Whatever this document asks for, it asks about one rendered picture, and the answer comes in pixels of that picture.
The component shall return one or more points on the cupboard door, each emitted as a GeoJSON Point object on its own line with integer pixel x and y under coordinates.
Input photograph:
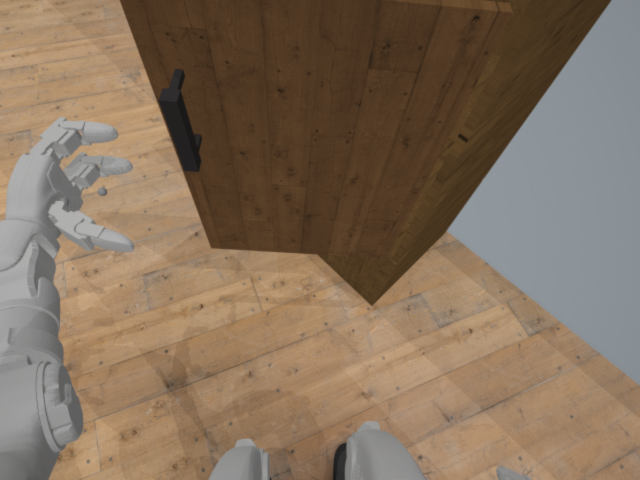
{"type": "Point", "coordinates": [321, 120]}

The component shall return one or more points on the left robot upper arm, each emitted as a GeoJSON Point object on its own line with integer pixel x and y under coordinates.
{"type": "Point", "coordinates": [39, 414]}

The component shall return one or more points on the left robot hand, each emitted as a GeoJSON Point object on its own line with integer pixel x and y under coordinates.
{"type": "Point", "coordinates": [38, 183]}

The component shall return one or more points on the robot right shin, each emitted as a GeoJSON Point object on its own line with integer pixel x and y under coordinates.
{"type": "Point", "coordinates": [369, 425]}

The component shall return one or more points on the handle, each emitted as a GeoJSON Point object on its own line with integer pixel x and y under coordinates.
{"type": "Point", "coordinates": [172, 104]}

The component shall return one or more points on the robot right thigh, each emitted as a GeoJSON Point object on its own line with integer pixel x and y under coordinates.
{"type": "Point", "coordinates": [378, 455]}

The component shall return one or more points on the robot left forearm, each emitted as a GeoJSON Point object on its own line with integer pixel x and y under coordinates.
{"type": "Point", "coordinates": [29, 300]}

